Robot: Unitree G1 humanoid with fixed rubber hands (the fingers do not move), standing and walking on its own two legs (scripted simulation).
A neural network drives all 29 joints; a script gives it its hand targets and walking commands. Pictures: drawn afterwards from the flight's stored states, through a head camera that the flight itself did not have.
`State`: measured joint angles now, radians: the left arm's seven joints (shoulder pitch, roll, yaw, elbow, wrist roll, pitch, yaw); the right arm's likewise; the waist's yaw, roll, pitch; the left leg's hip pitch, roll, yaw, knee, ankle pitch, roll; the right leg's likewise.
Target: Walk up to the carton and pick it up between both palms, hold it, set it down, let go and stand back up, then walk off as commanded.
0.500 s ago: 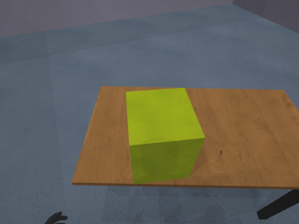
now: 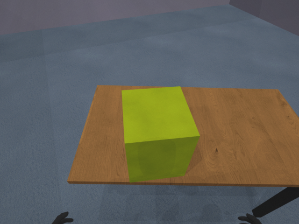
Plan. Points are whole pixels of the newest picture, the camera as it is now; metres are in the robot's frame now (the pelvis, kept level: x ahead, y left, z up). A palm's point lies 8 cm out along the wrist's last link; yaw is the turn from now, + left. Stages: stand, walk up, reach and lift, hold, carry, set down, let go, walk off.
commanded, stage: reach and lift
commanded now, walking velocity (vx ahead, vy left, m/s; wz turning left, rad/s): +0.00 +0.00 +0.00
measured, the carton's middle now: (154, 135) +0.44 -0.01 -0.05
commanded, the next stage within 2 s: none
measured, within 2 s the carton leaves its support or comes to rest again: neither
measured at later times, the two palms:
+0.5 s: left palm out of the picture +0.14 +0.24 -0.06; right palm out of the picture +0.12 -0.25 -0.06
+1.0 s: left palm (70, 218) +0.18 +0.21 -0.03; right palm out of the picture +0.16 -0.22 -0.04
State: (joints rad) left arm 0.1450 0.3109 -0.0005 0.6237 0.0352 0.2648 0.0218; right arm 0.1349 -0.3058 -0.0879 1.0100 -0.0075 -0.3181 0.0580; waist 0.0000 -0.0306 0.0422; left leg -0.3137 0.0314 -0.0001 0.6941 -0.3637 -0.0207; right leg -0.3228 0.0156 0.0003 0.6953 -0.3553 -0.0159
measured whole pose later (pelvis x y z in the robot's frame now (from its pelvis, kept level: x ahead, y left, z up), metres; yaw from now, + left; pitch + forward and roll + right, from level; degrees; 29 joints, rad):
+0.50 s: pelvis -0.03 +0.01 +0.01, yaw +0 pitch -4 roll -1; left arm 0.14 0.22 0.00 0.59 0.00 0.05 0.08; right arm 0.14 -0.23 -0.09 0.86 -0.01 -0.32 0.08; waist 0.00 -0.03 0.04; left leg -0.24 0.03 0.00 0.58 -0.27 -0.02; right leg -0.24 0.02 0.00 0.56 -0.25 -0.01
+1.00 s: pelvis -0.01 +0.00 +0.01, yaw +0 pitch -3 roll +0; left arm 0.15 0.15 -0.02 0.59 -0.07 -0.31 0.11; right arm 0.16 -0.14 -0.06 0.76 0.06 -0.48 0.07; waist 0.00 -0.03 0.04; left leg -0.23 0.03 0.00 0.54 -0.27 -0.03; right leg -0.24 0.02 0.00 0.54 -0.26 -0.02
